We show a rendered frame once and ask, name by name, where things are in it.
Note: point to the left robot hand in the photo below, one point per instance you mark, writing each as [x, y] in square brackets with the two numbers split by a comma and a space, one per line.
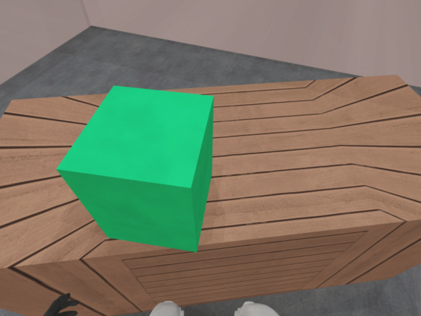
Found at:
[60, 303]

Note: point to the pedestal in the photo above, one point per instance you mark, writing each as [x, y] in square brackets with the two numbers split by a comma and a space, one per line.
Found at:
[315, 183]

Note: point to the carton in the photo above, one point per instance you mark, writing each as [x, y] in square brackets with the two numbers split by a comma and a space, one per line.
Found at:
[142, 166]

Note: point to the robot thigh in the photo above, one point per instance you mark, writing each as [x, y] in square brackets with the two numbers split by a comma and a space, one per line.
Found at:
[167, 309]
[255, 309]

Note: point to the robot right thigh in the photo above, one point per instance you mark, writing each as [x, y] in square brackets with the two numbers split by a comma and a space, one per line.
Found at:
[255, 309]

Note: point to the robot left thigh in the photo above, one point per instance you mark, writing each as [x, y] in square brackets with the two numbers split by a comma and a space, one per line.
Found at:
[167, 309]

